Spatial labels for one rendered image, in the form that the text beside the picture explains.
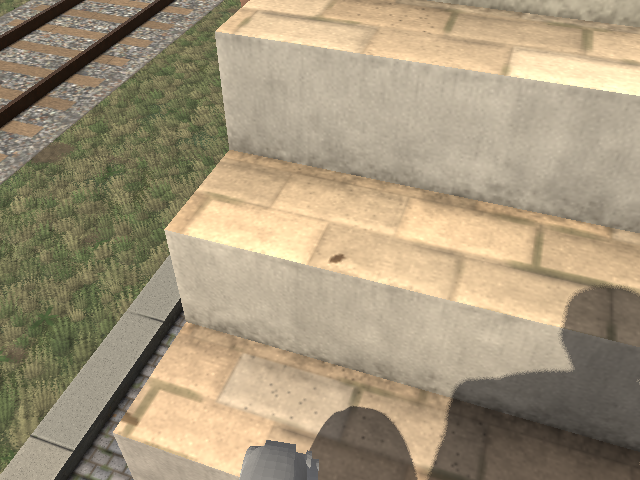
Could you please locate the left robot shin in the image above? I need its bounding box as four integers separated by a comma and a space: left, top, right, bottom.
239, 446, 261, 480

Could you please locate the robot left thigh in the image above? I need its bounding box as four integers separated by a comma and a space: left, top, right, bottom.
240, 440, 319, 480

